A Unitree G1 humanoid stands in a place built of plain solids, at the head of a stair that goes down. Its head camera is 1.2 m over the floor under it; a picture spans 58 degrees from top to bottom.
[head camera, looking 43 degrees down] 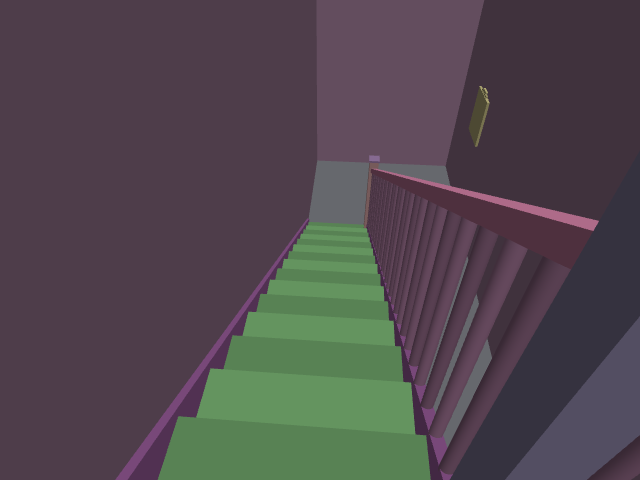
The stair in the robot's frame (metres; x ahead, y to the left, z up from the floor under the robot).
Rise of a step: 0.18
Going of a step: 0.28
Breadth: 0.80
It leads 4 degrees to the right of straight ahead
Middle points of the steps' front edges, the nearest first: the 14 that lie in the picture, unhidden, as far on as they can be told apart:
0.61 0.06 -0.18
0.89 0.04 -0.37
1.17 0.02 -0.55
1.45 0.00 -0.73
1.74 -0.02 -0.91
2.02 -0.05 -1.09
2.30 -0.07 -1.27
2.58 -0.09 -1.45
2.86 -0.11 -1.64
3.14 -0.13 -1.82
3.42 -0.15 -2.00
3.70 -0.18 -2.18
3.98 -0.20 -2.36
4.27 -0.22 -2.54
